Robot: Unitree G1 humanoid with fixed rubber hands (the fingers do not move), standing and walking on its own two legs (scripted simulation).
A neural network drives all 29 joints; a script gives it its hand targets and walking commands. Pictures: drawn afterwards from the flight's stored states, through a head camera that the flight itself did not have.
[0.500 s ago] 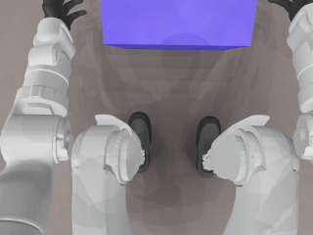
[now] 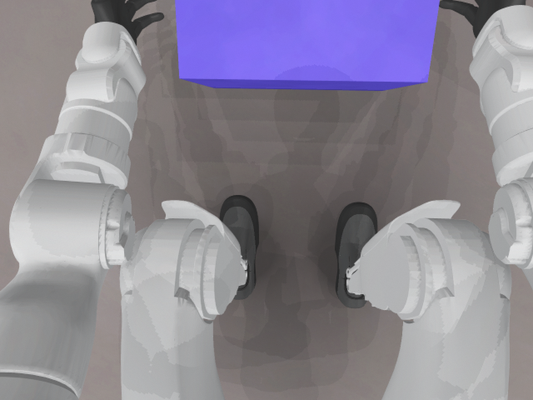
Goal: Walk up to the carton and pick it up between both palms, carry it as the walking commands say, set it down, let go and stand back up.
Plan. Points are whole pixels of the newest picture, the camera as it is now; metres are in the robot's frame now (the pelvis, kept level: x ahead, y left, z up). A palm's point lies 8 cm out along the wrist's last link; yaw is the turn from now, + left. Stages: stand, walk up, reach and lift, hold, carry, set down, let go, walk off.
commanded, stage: reach and lift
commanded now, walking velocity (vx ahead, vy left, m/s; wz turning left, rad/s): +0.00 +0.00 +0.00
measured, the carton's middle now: (301, 17) +0.53 +0.00 -0.26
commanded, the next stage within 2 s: none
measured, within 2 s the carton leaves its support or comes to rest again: leaves its support in 1.28 s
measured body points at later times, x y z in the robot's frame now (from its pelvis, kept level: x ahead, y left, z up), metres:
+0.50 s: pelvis +0.01 +0.00 +0.01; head +0.38 -0.01 +0.25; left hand +0.54 +0.18 -0.20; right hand +0.54 -0.19 -0.20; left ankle +0.12 +0.11 -0.32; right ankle +0.11 -0.11 -0.32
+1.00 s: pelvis +0.00 +0.00 +0.00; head +0.37 -0.01 +0.24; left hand +0.54 +0.18 -0.20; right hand +0.54 -0.19 -0.20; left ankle +0.12 +0.11 -0.32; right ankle +0.11 -0.11 -0.32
